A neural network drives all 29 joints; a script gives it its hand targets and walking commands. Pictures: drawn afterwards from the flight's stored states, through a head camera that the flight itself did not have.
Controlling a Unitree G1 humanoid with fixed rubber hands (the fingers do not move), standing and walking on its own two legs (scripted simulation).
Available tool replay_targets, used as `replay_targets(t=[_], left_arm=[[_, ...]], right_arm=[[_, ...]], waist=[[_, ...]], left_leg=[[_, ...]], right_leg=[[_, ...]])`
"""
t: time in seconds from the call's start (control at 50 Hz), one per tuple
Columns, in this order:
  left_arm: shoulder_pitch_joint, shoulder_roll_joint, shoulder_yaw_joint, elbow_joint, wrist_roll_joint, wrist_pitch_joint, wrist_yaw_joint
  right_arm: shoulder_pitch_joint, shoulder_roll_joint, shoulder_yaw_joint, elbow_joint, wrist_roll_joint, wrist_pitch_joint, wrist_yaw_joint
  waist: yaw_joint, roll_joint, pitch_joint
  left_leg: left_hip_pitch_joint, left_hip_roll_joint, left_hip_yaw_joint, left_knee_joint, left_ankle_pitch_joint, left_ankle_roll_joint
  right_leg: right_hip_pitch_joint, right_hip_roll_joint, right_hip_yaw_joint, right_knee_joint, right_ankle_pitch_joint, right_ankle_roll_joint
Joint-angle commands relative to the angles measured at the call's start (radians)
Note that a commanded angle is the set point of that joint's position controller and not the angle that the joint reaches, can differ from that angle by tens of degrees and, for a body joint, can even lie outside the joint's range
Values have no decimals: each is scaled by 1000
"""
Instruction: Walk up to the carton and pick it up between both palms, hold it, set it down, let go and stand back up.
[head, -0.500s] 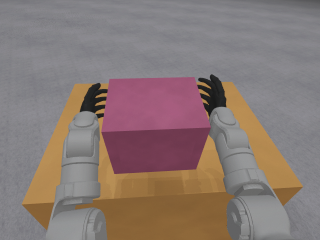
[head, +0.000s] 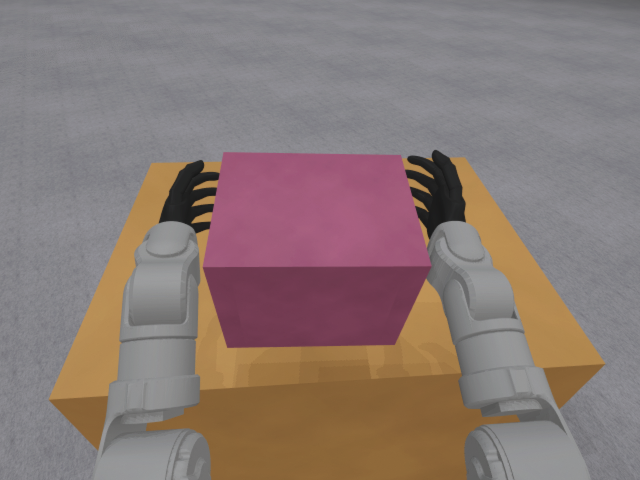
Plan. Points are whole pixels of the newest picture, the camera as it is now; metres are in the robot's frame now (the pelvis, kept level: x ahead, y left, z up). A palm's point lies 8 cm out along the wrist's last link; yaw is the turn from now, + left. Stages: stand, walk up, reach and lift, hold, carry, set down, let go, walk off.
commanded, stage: hold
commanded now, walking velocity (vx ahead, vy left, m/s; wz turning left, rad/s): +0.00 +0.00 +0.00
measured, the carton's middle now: (312, 252) +0.36 +0.00 +0.13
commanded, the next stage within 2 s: none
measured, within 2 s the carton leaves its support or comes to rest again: neither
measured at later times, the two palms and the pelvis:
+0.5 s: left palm (182, 213) +0.39 +0.16 +0.18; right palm (432, 201) +0.40 -0.14 +0.18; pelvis +0.02 +0.00 +0.00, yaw +0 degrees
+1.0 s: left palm (175, 225) +0.35 +0.16 +0.19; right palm (442, 212) +0.36 -0.15 +0.19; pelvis +0.00 +0.00 +0.00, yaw +0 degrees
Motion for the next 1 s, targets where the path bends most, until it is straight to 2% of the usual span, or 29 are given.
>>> replay_targets(t=[0.0,0.06,0.12,0.14,0.16,0.2,0.22,0.26,0.34,0.38,0.4,0.44,0.5,0.52,0.54,0.58,0.6,0.64,0.66,0.68,0.74,0.78,0.82,0.84,0.88,0.9,0.94,0.96,0.98], left_arm=[[-910,-476,-430,-116,-156,-136,-129],[-937,-471,-394,-5,-142,-155,-125],[-885,-424,-274,163,-70,-152,-144],[-928,-401,-265,124,-66,-170,-150],[-940,-411,-269,108,-63,-175,-153],[-905,-403,-227,172,-62,-180,-162],[-924,-442,-289,105,-87,-192,-160],[-948,-458,-322,93,-115,-211,-142],[-954,-441,-316,61,-124,-230,-133],[-895,-470,-342,8,-120,-226,-124],[-890,-460,-335,28,-103,-223,-121],[-803,-467,-366,-13,-124,-207,-129],[-694,-477,-425,-161,-148,-195,-129],[-711,-454,-417,-216,-143,-198,-128],[-680,-468,-465,-275,-162,-191,-123],[-651,-473,-494,-342,-164,-171,-122],[-637,-501,-525,-354,-193,-166,-124],[-643,-462,-504,-348,-175,-138,-124],[-624,-444,-514,-370,-173,-129,-122],[-616,-443,-525,-389,-188,-122,-127],[-625,-435,-529,-373,-186,-116,-116],[-654,-441,-524,-368,-192,-112,-118],[-653,-444,-466,-267,-146,-96,-129],[-734,-452,-481,-275,-166,-112,-129],[-798,-486,-475,-238,-166,-122,-121],[-794,-468,-444,-149,-156,-121,-126],[-859,-455,-384,-87,-128,-126,-137],[-882,-460,-367,-31,-129,-134,-140],[-884,-455,-368,10,-129,-137,-142]], right_arm=[[-820,547,325,-148,15,-81,192],[-848,535,254,-52,-49,-112,222],[-798,509,168,101,-116,-105,234],[-773,517,155,156,-128,-112,243],[-759,523,145,178,-133,-117,249],[-794,541,134,189,-136,-125,253],[-795,545,150,149,-126,-147,248],[-819,551,180,145,-109,-156,249],[-837,599,216,115,-91,-179,243],[-840,601,266,33,-69,-191,228],[-820,590,262,77,-55,-181,219],[-738,578,310,52,-24,-170,198],[-696,566,440,-122,64,-167,160],[-675,561,462,-154,94,-158,148],[-666,561,497,-226,134,-157,141],[-655,545,528,-334,158,-147,119],[-682,544,539,-406,172,-147,110],[-669,511,528,-399,178,-117,101],[-646,482,522,-410,179,-111,100],[-643,464,519,-448,176,-106,95],[-654,444,518,-472,171,-88,95],[-663,459,494,-429,164,-70,102],[-652,459,459,-314,122,-53,111],[-680,474,423,-310,101,-61,122],[-699,500,401,-205,81,-66,152],[-742,495,375,-173,57,-67,160],[-736,506,303,-57,2,-63,181],[-793,524,279,-50,-29,-78,193],[-816,520,271,-58,-38,-90,205]], waist=[[-4,40,-472],[-15,34,-446],[-22,-1,-305],[-13,3,-341],[-31,30,-347],[-5,-19,-324],[-27,6,-387],[-15,27,-437],[6,-6,-505],[-1,-2,-551],[-6,19,-503],[-21,11,-482],[-15,23,-622],[-5,33,-666],[-27,58,-652],[-28,82,-650],[-29,83,-665],[-17,62,-617],[-25,95,-594],[-40,74,-608],[-19,68,-617],[-25,86,-584],[-8,77,-491],[-29,79,-492],[-18,82,-449],[-7,34,-445],[-16,29,-358],[-9,-16,-373],[1,-14,-371]], left_leg=[[18,-59,9,-78,-108,38],[-49,-43,15,-107,-218,56],[-170,-32,24,-163,-337,95],[-162,-31,29,-151,-316,100],[-160,-28,25,-160,-329,95],[-125,-43,41,-140,-250,93],[-77,-47,35,-118,-165,68],[-39,-48,19,-118,-161,42],[12,-63,40,-92,-108,63],[57,-68,40,-68,7,48],[24,-74,37,-74,-12,47],[67,-77,29,-50,95,32],[142,-87,21,31,357,1],[150,-101,21,32,381,-2],[154,-104,9,55,451,-15],[193,-100,-1,77,561,-29],[208,-96,-8,88,553,-31],[202,-94,-9,71,509,-23],[221,-94,-11,70,492,-32],[220,-93,-15,73,488,-29],[201,-90,-11,55,407,-31],[206,-82,-17,47,382,-26],[163,-81,0,10,259,-10],[167,-74,-6,-2,194,-9],[110,-63,-1,-31,84,0],[88,-61,0,-45,24,12],[36,-61,16,-79,-111,28],[12,-57,21,-91,-142,44],[-34,-49,17,-112,-192,48]], right_leg=[[53,41,-109,-107,-145,3],[43,49,-115,-101,-240,2],[104,62,-126,-91,-315,23],[105,58,-115,-84,-290,19],[141,64,-118,-75,-269,17],[91,36,-98,-112,-269,20],[104,37,-109,-107,-177,16],[87,37,-110,-110,-160,13],[76,27,-95,-125,-153,19],[125,36,-108,-107,-11,26],[150,35,-104,-118,-32,31],[179,43,-111,-106,129,33],[337,57,-101,-49,497,47],[381,51,-94,-43,569,55],[383,64,-100,-23,611,55],[366,71,-105,-15,677,57],[349,72,-105,-17,657,57],[323,69,-102,-29,629,60],[296,69,-111,-37,565,51],[298,70,-114,-39,557,54],[292,73,-113,-52,468,49],[234,69,-108,-67,395,43],[197,58,-108,-91,264,38],[147,59,-115,-102,154,29],[94,56,-114,-103,34,13],[78,53,-112,-115,-16,16],[35,41,-116,-124,-172,9],[25,41,-110,-132,-222,8],[42,47,-120,-120,-248,7]])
